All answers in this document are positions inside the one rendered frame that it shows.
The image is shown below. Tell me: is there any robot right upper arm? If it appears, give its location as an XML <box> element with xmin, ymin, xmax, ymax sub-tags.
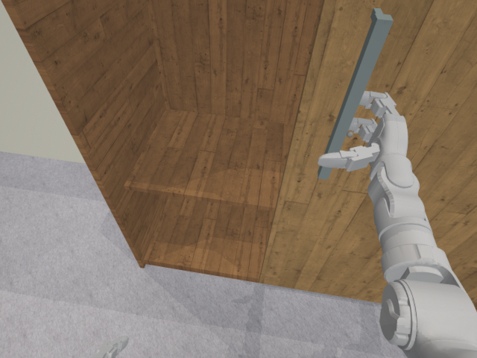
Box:
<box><xmin>379</xmin><ymin>279</ymin><xmax>477</xmax><ymax>358</ymax></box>

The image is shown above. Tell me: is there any left robot hand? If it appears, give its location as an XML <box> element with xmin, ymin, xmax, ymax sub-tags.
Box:
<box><xmin>93</xmin><ymin>336</ymin><xmax>129</xmax><ymax>358</ymax></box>

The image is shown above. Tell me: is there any robot right forearm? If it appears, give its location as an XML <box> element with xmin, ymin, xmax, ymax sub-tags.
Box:
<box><xmin>367</xmin><ymin>154</ymin><xmax>477</xmax><ymax>318</ymax></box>

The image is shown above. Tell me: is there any handle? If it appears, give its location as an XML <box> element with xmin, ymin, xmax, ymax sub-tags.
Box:
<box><xmin>318</xmin><ymin>8</ymin><xmax>393</xmax><ymax>180</ymax></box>

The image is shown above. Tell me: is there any right robot hand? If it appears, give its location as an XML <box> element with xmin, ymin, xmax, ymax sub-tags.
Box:
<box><xmin>318</xmin><ymin>91</ymin><xmax>408</xmax><ymax>172</ymax></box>

